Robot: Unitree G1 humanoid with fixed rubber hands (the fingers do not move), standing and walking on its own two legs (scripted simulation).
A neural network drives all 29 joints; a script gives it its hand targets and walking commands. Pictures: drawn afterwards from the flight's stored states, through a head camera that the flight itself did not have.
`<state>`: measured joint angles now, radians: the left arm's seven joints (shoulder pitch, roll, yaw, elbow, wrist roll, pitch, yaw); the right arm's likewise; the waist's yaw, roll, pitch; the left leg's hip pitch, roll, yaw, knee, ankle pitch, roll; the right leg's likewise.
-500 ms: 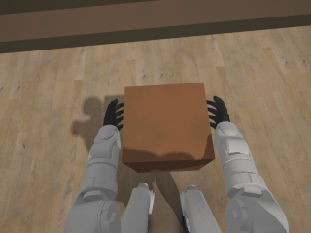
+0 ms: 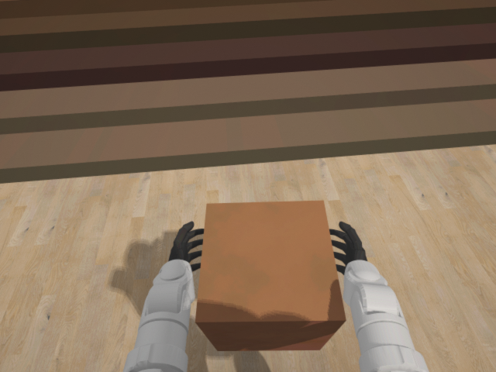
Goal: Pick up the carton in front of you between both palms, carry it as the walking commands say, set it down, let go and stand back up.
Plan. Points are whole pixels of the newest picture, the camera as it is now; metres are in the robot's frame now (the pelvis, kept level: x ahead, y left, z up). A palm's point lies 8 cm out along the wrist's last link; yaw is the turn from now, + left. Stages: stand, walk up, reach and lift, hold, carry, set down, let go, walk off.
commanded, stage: reach and lift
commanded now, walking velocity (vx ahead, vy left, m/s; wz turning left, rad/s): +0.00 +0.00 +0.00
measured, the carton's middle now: (266, 281) +0.30 +0.00 -0.08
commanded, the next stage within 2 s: hold in 1.18 s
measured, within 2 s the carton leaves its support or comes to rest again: neither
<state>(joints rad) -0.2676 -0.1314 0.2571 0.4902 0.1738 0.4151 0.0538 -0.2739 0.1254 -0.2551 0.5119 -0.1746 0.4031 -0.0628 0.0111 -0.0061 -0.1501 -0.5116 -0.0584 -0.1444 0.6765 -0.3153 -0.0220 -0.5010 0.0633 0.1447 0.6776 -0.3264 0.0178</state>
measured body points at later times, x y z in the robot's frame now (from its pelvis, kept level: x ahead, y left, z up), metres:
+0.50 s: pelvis -0.02 +0.00 +0.02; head -0.04 +0.00 +0.47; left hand +0.29 +0.15 +0.03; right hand +0.29 -0.15 +0.03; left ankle +0.01 +0.13 -0.72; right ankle +0.01 -0.13 -0.72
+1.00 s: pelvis +0.00 +0.00 +0.02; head -0.03 +0.00 +0.47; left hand +0.30 +0.15 +0.05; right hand +0.30 -0.15 +0.04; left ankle +0.01 +0.13 -0.72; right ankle +0.01 -0.13 -0.72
